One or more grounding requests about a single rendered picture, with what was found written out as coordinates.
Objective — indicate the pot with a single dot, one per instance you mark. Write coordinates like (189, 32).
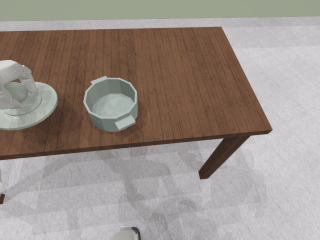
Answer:
(112, 104)

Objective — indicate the knob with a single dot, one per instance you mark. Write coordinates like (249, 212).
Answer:
(17, 90)

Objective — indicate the left robot hand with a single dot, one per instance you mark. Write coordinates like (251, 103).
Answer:
(10, 71)

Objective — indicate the left robot foot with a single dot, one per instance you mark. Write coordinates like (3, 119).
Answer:
(136, 230)

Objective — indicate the table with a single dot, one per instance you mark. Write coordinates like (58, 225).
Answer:
(190, 87)

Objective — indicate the left robot thigh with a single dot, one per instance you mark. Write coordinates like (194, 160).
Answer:
(125, 235)

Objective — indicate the lid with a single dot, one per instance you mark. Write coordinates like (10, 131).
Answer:
(36, 108)

